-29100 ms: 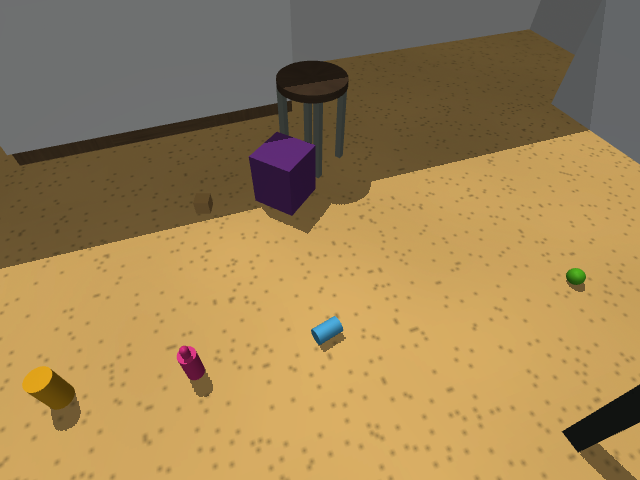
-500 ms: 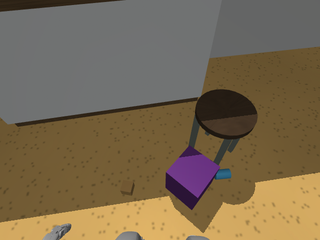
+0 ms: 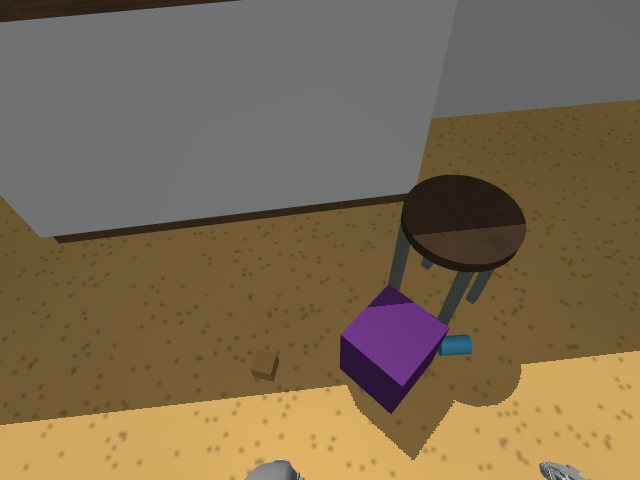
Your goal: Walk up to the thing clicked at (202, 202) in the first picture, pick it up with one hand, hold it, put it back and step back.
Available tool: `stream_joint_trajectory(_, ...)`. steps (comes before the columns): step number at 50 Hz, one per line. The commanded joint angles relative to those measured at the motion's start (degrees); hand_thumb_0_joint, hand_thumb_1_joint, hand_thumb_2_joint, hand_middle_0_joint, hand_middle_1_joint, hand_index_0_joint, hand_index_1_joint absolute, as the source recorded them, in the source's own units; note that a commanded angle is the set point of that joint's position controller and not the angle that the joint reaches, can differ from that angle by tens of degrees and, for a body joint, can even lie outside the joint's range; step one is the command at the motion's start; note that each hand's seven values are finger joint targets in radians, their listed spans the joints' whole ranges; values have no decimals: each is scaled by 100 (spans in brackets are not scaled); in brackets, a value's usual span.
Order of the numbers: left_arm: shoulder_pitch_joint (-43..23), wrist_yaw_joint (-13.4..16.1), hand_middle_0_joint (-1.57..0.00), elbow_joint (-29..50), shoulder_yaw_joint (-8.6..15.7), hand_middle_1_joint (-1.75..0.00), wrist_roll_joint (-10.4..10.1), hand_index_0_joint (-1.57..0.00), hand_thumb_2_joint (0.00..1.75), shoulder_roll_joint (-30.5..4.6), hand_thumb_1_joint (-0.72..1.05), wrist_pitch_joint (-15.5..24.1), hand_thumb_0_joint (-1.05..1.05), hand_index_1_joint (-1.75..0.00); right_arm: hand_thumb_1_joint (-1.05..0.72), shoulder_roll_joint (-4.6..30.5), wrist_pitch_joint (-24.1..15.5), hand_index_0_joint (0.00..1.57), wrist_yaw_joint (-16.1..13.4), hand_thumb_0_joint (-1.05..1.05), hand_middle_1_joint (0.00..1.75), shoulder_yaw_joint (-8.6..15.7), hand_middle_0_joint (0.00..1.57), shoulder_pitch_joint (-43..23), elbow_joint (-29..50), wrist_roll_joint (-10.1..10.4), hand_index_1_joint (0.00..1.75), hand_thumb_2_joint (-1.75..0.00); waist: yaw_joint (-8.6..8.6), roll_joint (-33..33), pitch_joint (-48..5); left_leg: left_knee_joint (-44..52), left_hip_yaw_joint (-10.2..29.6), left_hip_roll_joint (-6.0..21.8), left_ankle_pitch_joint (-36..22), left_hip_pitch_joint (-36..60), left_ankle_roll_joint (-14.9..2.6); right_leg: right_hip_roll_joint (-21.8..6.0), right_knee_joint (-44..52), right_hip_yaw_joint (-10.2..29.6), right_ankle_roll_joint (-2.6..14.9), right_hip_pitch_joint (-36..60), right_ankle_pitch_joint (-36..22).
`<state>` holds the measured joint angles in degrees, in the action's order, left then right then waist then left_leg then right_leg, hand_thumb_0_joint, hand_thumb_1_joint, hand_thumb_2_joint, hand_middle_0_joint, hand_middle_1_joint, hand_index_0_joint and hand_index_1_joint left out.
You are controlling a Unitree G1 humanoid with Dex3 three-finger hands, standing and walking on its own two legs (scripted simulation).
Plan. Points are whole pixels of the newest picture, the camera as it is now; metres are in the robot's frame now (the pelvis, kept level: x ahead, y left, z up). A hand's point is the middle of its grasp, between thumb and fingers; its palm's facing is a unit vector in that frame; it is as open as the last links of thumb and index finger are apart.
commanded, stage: walk up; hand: left
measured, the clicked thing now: (265, 365) +0.53 +0.21 -0.72
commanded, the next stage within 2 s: stand in 1.82 s
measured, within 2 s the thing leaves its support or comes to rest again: neither
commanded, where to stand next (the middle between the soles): +0.16 -0.01 m, yaw -1 degrees
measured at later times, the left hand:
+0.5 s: hand out of the picture +0.05 +0.31 -0.15, palm faces -0.03 -0.94 -0.33, open 7.4 cm
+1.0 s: hand out of the picture +0.07 +0.27 -0.10, palm faces +0.04 -0.89 -0.46, open 7.4 cm
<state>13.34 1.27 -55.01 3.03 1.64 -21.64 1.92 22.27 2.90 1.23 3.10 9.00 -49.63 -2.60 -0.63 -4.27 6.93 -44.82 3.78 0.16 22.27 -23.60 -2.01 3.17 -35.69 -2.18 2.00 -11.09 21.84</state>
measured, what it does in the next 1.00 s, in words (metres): steps on the spot: left foot, then right foot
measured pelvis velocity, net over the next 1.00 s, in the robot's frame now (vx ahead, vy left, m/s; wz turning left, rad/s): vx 0.06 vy -0.01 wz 0.04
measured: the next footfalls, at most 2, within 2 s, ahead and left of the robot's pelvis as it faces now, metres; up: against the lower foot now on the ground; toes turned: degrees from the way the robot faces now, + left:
left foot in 0.28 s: +0.14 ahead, +0.17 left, +0.00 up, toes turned +3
right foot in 0.66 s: +0.13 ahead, -0.12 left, +0.00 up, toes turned +1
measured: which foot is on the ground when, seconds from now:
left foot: up 0.00-0.26, down 0.28-0.68, up 0.70-1.00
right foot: down 0.00-0.30, up 0.32-0.64, down 0.66-1.00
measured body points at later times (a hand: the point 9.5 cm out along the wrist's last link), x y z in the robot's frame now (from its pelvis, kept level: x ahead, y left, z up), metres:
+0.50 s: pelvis +0.02 +0.04 +0.01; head +0.03 +0.06 +0.46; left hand +0.05 +0.36 -0.12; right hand +0.12 -0.27 -0.09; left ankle +0.10 +0.17 -0.72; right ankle +0.02 -0.10 -0.67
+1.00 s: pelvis +0.06 -0.01 +0.02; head +0.08 -0.04 +0.46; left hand +0.06 +0.32 -0.07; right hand +0.11 -0.32 -0.13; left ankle +0.10 +0.14 -0.69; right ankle +0.06 -0.11 -0.72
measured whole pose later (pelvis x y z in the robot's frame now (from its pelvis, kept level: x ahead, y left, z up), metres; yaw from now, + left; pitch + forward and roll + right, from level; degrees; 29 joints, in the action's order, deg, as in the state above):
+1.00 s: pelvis +0.06 -0.01 +0.02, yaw +2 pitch -2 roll +0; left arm 20.4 -0.1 -51.4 3.1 1.1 -21.4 4.0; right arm 23.1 1.7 2.0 2.9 17.0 -54.3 -1.5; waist -1.4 -4.7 4.9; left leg -44.7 4.8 0.2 18.9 -23.1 -0.3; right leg -0.9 -29.0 -5.5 1.9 -10.3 16.2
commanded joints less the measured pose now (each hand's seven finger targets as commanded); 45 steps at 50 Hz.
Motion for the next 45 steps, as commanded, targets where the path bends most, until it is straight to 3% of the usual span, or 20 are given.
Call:
stream_joint_trajectory(1,60,117,-20,512,512,-30,24,-20,90,-1884,90,331,0,-30,-90,1460,-198,20,29,0,30,406,20,-346,453,-7,30,-90,-170,555,313,-1088,612,311,481,-1433,78,-2573,2087,3134,1310,158,384)
stream_joint_trajectory(3,90,108,-20,538,449,-30,13,-20,90,-1713,90,407,0,-30,-90,1235,-233,20,121,0,30,386,20,-92,380,54,30,-90,15,793,148,-942,463,110,-12,-1400,127,-1912,1809,1944,862,650,-1070)
stream_joint_trajectory(10,410,-68,-20,742,375,-30,27,-20,90,-1481,90,190,0,-30,-90,884,-482,20,89,0,30,280,20,-191,285,204,30,-90,-254,1811,-121,656,-655,-35,-597,227,226,-1252,1071,526,715,65,-2738)
stream_joint_trajectory(13,302,-101,-20,851,279,-30,-105,-20,90,-1307,90,-1,0,-30,-90,965,-612,20,-94,0,30,365,20,672,-103,197,30,-90,176,1015,-666,1769,-871,-247,-1905,1988,167,-957,-434,213,435,-552,-2818)
stream_joint_trajectory(14,380,-97,-20,939,192,-30,-147,-20,90,-1035,90,-24,0,-30,-90,1245,-651,20,-160,0,30,457,20,1085,-190,157,30,-90,396,326,-1023,1896,-354,203,-2208,2632,-20,-751,-1313,203,231,-932,-1903)
stream_joint_trajectory(15,605,-81,-20,1001,101,-30,-209,-20,90,-681,90,-55,0,-30,-90,1576,-704,20,-228,0,30,503,20,1216,-143,68,30,-90,372,-708,-1373,2045,1398,1460,-2665,3090,-433,-217,-2210,398,22,-1685,594)
stream_joint_trajectory(16,868,-12,-20,841,152,-30,-215,-20,90,-979,90,-181,0,-30,-90,1828,-703,20,-251,0,30,520,20,892,66,138,30,-90,214,-345,-1514,2413,2541,2330,-1712,2288,-1092,-217,-2453,792,18,-1387,1263)
stream_joint_trajectory(17,699,16,-20,699,216,-30,-179,-20,90,-1302,90,-249,0,-30,-90,1938,-680,20,-229,0,30,574,20,547,104,193,30,-90,204,-438,-1136,2747,2822,2488,-614,1510,-1440,-486,-2710,885,57,-1215,1358)
stream_joint_trajectory(18,591,-9,-20,657,227,-30,-177,-20,90,-1422,90,-258,0,-30,-90,1738,-648,20,-230,0,30,518,20,217,204,185,30,-90,101,-244,-752,2868,2313,2210,-136,1003,-1320,-554,-2714,1005,40,-1128,1237)
stream_joint_trajectory(19,828,-161,-20,736,338,-30,-110,-20,90,-1605,90,-148,0,-30,-90,1867,-685,20,-122,0,30,584,20,513,274,169,30,-90,116,-451,-806,3089,1996,1850,1656,1324,-1140,-634,-2629,878,131,-1456,1101)
stream_joint_trajectory(20,1078,-234,-20,596,388,-30,-91,-20,90,-1675,90,-130,0,-30,-90,1840,-700,20,-105,0,30,572,20,356,334,149,30,-90,43,-677,-644,3164,1761,1719,2159,1323,-1018,-688,-2495,681,99,-1704,874)
stream_joint_trajectory(27,1090,-391,-20,530,428,-30,10,-20,90,-1282,90,-107,0,-30,-90,1674,-639,20,-32,0,30,515,20,380,461,69,30,-90,72,-863,-103,3141,920,1392,1620,208,-937,-543,-1107,107,-97,-1091,504)
stream_joint_trajectory(30,1627,-329,-20,331,466,-30,1,-20,90,-1174,90,-81,0,-30,-90,1625,-508,20,-28,0,30,474,20,-146,637,69,30,-90,-283,-927,-354,2735,482,1269,1686,-639,-712,-393,-390,-219,-42,119,-102)
stream_joint_trajectory(32,2022,-251,-20,194,545,-30,50,-20,90,-1264,90,-36,0,-30,-90,1225,-367,20,-56,0,30,348,20,-194,669,69,30,-90,-517,11,-426,1496,36,838,2193,-1276,-355,-269,318,-79,-68,807,52)
stream_joint_trajectory(33,2102,-181,-20,245,607,-30,123,-20,90,-1560,90,1,0,-30,-90,822,-308,20,-86,0,30,234,20,-100,725,107,30,-90,-608,1400,-184,-5,-484,245,2155,-1773,-107,-938,1632,1413,133,471,1767)
stream_joint_trajectory(34,1337,-112,-20,616,619,-30,195,-20,90,-1945,90,94,0,-30,-90,639,-267,20,-100,0,30,162,20,74,710,151,30,-90,-300,1800,243,-1275,-164,-312,979,-1879,189,-2246,2964,3742,397,-618,3680)
stream_joint_trajectory(35,647,-73,-20,867,628,-30,178,-20,90,-2129,90,125,0,-30,-90,1167,-279,20,-118,0,30,305,20,127,558,161,30,-90,-162,1096,570,-1524,333,-161,441,-1553,178,-2543,3133,3919,628,-1167,3660)
stream_joint_trajectory(36,422,-59,-20,870,606,-30,115,-20,90,-2142,90,164,0,-30,-90,1374,-301,20,-98,0,30,360,20,258,430,204,30,-90,-69,901,618,-1420,496,79,153,-1394,131,-2393,2962,3693,741,-1183,3339)
stream_joint_trajectory(39,360,-60,-20,748,501,-30,23,-20,90,-1762,90,287,0,-30,-90,1326,-306,20,-45,0,30,365,20,802,16,299,30,-90,154,1057,117,-1382,575,-55,-503,-1046,147,-1557,2611,2016,125,-456,1651)
stream_joint_trajectory(45,766,-33,-20,700,465,-30,-23,-20,90,-1561,90,369,0,-30,-90,1127,-297,20,29,0,30,256,20,636,67,144,30,-90,-150,1222,-53,-471,426,30,-423,-814,240,-1851,2078,1290,651,341,-723)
